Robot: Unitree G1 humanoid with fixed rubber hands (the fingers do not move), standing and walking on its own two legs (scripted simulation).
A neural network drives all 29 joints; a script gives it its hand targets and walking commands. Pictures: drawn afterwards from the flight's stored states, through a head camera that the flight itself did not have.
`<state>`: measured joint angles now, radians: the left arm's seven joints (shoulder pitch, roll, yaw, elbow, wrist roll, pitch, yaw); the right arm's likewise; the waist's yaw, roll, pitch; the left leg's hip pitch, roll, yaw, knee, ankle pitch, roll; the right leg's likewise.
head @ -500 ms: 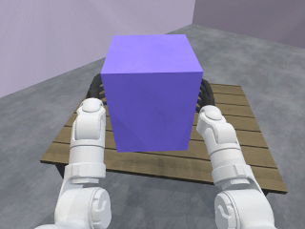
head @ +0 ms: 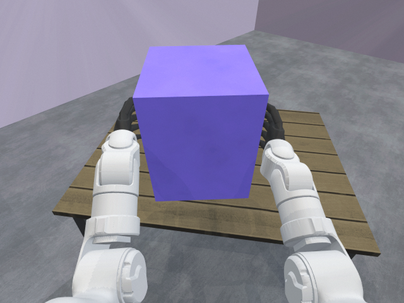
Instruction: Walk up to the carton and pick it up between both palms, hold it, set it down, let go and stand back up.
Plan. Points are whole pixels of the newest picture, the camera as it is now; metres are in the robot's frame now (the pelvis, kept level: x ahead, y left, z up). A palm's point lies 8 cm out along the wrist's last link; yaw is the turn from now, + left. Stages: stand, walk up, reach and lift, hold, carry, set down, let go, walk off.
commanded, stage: hold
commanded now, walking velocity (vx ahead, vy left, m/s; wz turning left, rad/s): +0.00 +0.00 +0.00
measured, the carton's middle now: (199, 123) +0.43 +0.01 +0.18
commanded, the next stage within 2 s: none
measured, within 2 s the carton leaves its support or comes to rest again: neither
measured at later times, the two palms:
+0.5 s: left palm (123, 136) +0.37 +0.16 +0.19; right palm (271, 143) +0.37 -0.13 +0.18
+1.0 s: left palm (123, 134) +0.37 +0.16 +0.20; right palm (271, 142) +0.37 -0.13 +0.18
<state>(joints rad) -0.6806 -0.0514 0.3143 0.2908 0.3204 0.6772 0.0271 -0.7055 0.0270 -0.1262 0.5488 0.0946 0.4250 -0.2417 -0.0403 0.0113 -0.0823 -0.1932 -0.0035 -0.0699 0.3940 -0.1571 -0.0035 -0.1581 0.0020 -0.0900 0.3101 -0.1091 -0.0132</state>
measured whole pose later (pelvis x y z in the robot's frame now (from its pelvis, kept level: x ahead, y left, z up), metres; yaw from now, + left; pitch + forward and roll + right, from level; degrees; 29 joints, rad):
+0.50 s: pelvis +0.00 +0.00 +0.00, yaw +0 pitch -3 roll -1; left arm -0.68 -0.05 0.33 0.28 0.34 0.68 0.01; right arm -0.71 0.04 -0.13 0.55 0.09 0.41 -0.24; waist -0.04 0.01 -0.07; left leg -0.18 0.00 -0.07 0.39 -0.16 0.00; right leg -0.15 0.00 -0.09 0.31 -0.11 -0.01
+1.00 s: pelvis +0.00 +0.00 +0.00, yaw +0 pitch -3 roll -1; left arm -0.68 -0.05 0.32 0.26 0.34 0.69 0.01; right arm -0.71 0.04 -0.13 0.55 0.09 0.39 -0.24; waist -0.04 0.01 -0.06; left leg -0.18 0.00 -0.07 0.39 -0.16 0.00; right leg -0.14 0.00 -0.09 0.31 -0.11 -0.01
